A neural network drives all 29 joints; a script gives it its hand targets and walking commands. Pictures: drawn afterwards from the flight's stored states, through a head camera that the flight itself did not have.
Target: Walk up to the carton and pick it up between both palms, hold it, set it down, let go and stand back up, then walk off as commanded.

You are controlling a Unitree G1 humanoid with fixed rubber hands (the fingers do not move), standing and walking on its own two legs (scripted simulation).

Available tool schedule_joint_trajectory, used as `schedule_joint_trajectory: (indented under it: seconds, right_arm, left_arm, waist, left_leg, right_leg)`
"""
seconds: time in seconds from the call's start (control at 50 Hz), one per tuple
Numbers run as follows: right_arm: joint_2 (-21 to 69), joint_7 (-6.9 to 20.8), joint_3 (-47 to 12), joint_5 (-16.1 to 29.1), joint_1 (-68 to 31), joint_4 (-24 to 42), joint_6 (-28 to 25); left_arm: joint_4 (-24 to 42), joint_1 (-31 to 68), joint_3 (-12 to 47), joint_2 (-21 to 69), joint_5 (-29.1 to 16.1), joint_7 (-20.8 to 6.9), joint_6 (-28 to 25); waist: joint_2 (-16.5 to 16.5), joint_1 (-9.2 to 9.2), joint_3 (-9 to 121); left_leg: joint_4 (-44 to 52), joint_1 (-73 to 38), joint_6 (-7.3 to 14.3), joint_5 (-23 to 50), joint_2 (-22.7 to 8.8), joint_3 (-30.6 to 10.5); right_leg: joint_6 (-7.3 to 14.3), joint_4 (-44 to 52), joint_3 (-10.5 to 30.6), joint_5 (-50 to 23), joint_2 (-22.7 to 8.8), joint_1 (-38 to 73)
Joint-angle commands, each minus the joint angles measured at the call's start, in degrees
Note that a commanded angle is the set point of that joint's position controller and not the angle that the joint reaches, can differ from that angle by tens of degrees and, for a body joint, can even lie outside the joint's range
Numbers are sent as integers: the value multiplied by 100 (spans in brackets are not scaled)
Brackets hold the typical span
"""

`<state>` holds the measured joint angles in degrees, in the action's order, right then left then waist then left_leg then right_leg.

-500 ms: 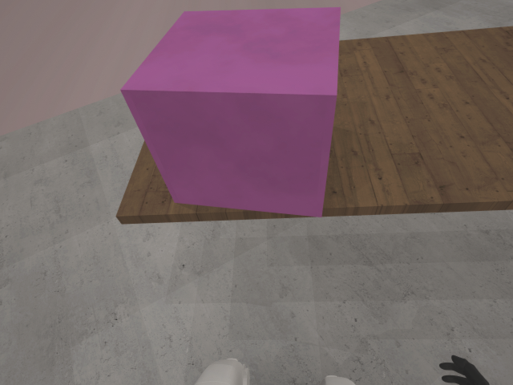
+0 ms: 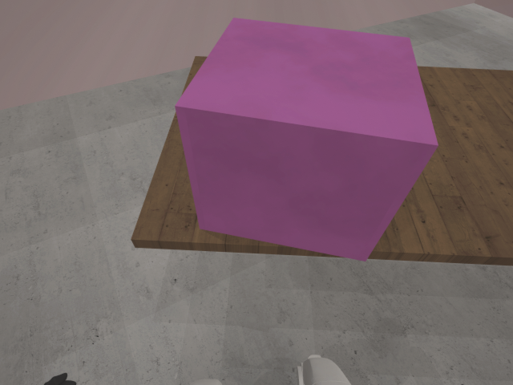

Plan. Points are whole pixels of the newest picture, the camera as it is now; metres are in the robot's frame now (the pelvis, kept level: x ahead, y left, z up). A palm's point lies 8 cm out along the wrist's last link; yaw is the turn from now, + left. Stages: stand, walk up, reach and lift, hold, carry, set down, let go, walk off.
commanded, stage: walk up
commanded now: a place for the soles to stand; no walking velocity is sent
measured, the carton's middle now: (298, 138) +0.51 -0.06 +0.11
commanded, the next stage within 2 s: reach and lift in 1.88 s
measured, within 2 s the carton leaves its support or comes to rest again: neither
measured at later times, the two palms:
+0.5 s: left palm (67, 378) +0.15 +0.30 -0.07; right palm (492, 384) +0.15 -0.36 -0.08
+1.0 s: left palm (69, 365) +0.17 +0.31 -0.08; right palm (486, 371) +0.17 -0.35 -0.07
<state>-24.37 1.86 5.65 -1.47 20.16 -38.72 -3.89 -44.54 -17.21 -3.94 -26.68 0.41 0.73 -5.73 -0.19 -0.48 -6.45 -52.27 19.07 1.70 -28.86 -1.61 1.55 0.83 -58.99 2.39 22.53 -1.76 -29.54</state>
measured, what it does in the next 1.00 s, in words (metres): steps on the spot: right foot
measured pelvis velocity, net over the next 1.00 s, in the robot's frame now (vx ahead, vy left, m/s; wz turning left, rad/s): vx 0.05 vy -0.02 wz -0.03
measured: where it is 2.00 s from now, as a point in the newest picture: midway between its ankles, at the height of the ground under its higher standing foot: outside the picture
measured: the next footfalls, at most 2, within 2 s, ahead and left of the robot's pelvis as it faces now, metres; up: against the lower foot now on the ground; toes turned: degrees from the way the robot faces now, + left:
right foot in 0.10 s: +0.14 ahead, -0.16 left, +0.00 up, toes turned +0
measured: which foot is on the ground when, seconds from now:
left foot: down 0.00-1.00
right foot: up 0.00-0.08, down 0.10-1.00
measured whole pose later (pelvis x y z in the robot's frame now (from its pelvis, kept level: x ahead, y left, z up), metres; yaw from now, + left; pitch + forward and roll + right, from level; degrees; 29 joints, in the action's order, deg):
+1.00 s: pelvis +0.05 -0.02 +0.00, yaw -2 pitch -2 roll +0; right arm -24.4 0.6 5.6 -0.9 11.1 -39.8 -2.1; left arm -44.6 -13.0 -1.7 -26.5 0.4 0.7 -4.3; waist -0.6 -0.5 -7.0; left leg -50.1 20.6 0.2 -27.8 -1.8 1.5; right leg -0.5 -48.3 1.9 19.9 0.0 -26.6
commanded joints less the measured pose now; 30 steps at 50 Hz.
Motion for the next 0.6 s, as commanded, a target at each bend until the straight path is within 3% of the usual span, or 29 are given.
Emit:
schedule_joint_trajectory:
  seconds: [0.0, 0.02, 0.04, 0.06, 0.08, 0.1, 0.12, 0.14, 0.16, 0.18, 0.22, 0.24, 0.26, 0.28, 0.3, 0.32, 0.34, 0.36, 0.38, 0.4, 0.42, 0.44, 0.46, 0.48, 0.5, 0.52, 0.54, 0.56, 0.58]
  right_arm:
    - [-1529, -175, 297, 30, -233, 164, 28]
    - [-1456, -187, 289, 115, -397, 216, 59]
    - [-1424, -180, 262, 137, -484, 254, 94]
    - [-992, -202, 158, 214, -434, 236, 78]
    - [-782, -222, 66, 221, -327, 510, 61]
    - [-854, -229, 75, 222, -236, 448, 185]
    - [-1238, -283, 230, 102, -581, 380, 277]
    - [-1226, -275, 228, 104, -616, 219, 303]
    - [-1197, -244, 182, 131, -565, 168, 264]
    - [-1151, -198, 193, 97, -353, -9, 277]
    - [-1055, -141, 246, 32, -53, -259, 222]
    - [-1055, -175, 211, 35, 43, -434, 164]
    - [-1249, -209, 245, -24, 283, -510, 72]
    - [-1550, -282, 306, -118, -37, -361, 19]
    - [-1944, -313, 342, 19, -380, -186, -12]
    - [-1982, -285, 344, 23, -518, -217, 7]
    - [-1820, -286, 285, 0, -649, -138, -25]
    - [-1631, -277, 226, 60, -802, -46, -12]
    - [-1410, -239, 180, 122, -1134, -10, 40]
    - [-1134, -234, 142, 144, -1242, 41, 74]
    - [-961, -226, 114, 204, -1004, 103, 119]
    - [-919, -213, 23, 174, -852, 115, 235]
    - [-1032, -236, 88, 226, -828, 16, 274]
    - [-1140, -226, 109, 162, -824, -9, 297]
    - [-1145, -215, 91, 151, -903, -136, 275]
    - [-1236, -220, 147, 138, -821, -189, 262]
    - [-1082, -204, 140, 141, -571, -412, 216]
    - [-1047, -186, 156, 72, -398, -413, 159]
    - [-1240, -215, 169, -8, -379, -538, 107]
  left_arm:
    - [211, 122, -216, -1049, -2, 36, -22]
    - [237, -119, -191, -943, -3, 54, -37]
    - [37, -509, -185, -958, 13, 105, -108]
    - [-205, -984, -310, -1128, 62, 134, -155]
    - [-21, -1242, -471, -1588, 166, 154, -162]
    - [35, -1054, -420, -1787, 51, 171, -110]
    - [82, -595, -408, -1867, 6, 139, -94]
    - [159, -312, -309, -1661, 65, 153, -64]
    - [140, -288, -299, -1701, 77, 179, -27]
    - [134, -227, -251, -1584, 113, 173, -5]
    - [194, 198, -199, -1558, 114, 137, 75]
    - [155, 406, -150, -1359, 97, 70, 113]
    - [261, 591, -120, -1085, 48, 63, 186]
    - [407, 649, 99, -580, -38, 85, 191]
    - [284, 603, 44, -784, 44, 121, 251]
    - [312, 760, -105, -1143, 44, 157, 248]
    - [225, 602, -81, -1080, -4, 140, 260]
    - [134, 486, -110, -1050, -26, 81, 192]
    - [5, 95, -144, -843, 6, 87, 63]
    - [-162, -268, -154, -1037, -7, 99, -10]
    - [-277, -417, -256, -1265, 38, 124, -29]
    - [-71, -325, -256, -1525, 59, 160, -74]
    - [-41, -55, -261, -1651, 33, 117, -52]
    - [16, -23, -285, -1604, 67, 119, -20]
    - [-41, 5, -167, -1562, 10, 149, 10]
    - [32, 28, -181, -1576, 79, 154, 21]
    - [-8, 211, -136, -1608, 37, 142, 70]
    - [76, 542, -69, -1352, 62, 111, 116]
    - [122, 822, -17, -1187, 46, 83, 149]
  waist:
    - [-1574, -177, -51]
    - [-1310, 37, 286]
    - [-957, 214, 595]
    - [94, 473, 944]
    - [1009, 568, 1205]
    - [1071, 432, 1514]
    - [312, 319, 975]
    - [343, 288, 640]
    - [281, 147, 504]
    - [470, 102, 600]
    - [905, -117, 508]
    - [1084, -261, 635]
    - [134, -408, 883]
    - [-843, -318, 672]
    - [-1056, -257, 417]
    - [-480, -250, 137]
    - [-648, -148, 232]
    - [-746, 37, 285]
    - [-705, 278, 536]
    - [-367, 354, 1136]
    - [253, 325, 1292]
    - [447, 228, 1349]
    - [816, 207, 1277]
    - [700, 235, 1062]
    - [795, 249, 1099]
    - [890, 212, 1130]
    - [910, -12, 796]
    - [552, -222, 938]
    - [211, -272, 777]
  left_leg:
    - [2049, -428, 1024, 4147, -1389, -1497]
    - [1577, -485, 1091, 4536, -1409, -1111]
    - [799, 161, 841, 4756, -1105, -655]
    - [-313, 811, 523, 4196, -825, -642]
    - [-1490, 1708, 110, 2967, -304, -97]
    - [-1668, 1923, 55, -452, 226, -281]
    - [-1983, 1714, -26, -1015, -20, -484]
    - [-1771, 1561, 57, -977, -40, -449]
    - [-1033, 1502, 59, -1223, -124, -461]
    - [-448, 1144, 118, -1264, -177, -383]
    - [685, 558, 196, -430, -55, -269]
    - [1564, -4, 209, -96, -28, -29]
    - [2506, -893, 321, -235, -248, -814]
    - [2957, -1080, 614, 490, -1295, -2502]
    - [3234, -777, 647, 1104, -2170, -3400]
    - [2933, -495, 793, 1906, -2121, -3381]
    - [2660, -303, 873, 2265, -1944, -2849]
    - [2154, -83, 1061, 2911, -1693, -2019]
    - [1572, 262, 693, 3307, -1201, -1071]
    - [805, 358, 364, 3277, -753, -573]
    - [44, 896, 166, 2699, -416, -272]
    - [-509, 1100, 60, 981, 18, -215]
    - [-664, 886, 137, -979, 101, -438]
    - [-511, 1127, 108, -1272, 26, -551]
    - [-372, 1125, 66, -1233, 12, -559]
    - [101, 816, 42, -726, -79, -479]
    - [772, 370, 181, -414, -58, -422]
    - [1355, -153, 248, 76, -16, -504]
    - [1829, -552, 320, 392, -191, -804]
  right_leg:
    - [39, 745, -644, -144, 12, -384]
    - [136, 1526, -737, -60, 190, 159]
    - [220, 2094, -956, -798, 255, 1298]
    - [393, 2258, -378, -1514, 189, 2383]
    - [859, 2449, 1655, -2048, -824, 2837]
    - [1486, 3462, 3813, -1113, -1888, 2691]
    - [1899, 3556, 3965, -463, -2152, 1674]
    - [1752, 3528, 3511, -28, -1802, 1327]
    - [1645, 3341, 3267, -315, -1672, 1317]
    - [1504, 3274, 2885, 20, -1495, 992]
    - [1232, 3123, 2469, 238, -1137, 667]
    - [1006, 2761, 1740, -78, -857, 507]
    - [646, 1546, 1095, -694, -553, -94]
    - [219, 98, 235, -756, 62, -1099]
    - [14, 191, -43, 823, 412, -1467]
    - [-1, 110, 349, 1106, 242, -1199]
    - [25, 90, 210, 1043, 135, -800]
    - [107, 711, -152, 582, -11, -74]
    - [222, 1709, -402, -1165, 118, 917]
    - [307, 1966, -47, -2388, -53, 1617]
    - [542, 2032, 821, -2377, -209, 2232]
    - [1075, 2838, 2719, -1732, -1342, 1953]
    - [1546, 3139, 3309, -1557, -1749, 1756]
    - [1594, 3095, 3507, -1316, -1747, 1749]
    - [1617, 3163, 3303, -1129, -1649, 1816]
    - [1466, 3087, 3128, -1096, -1390, 1622]
    - [1212, 3080, 2722, -826, -1302, 1181]
    - [1023, 2722, 2258, -882, -1018, 775]
    - [695, 2432, 1662, -1017, -728, 408]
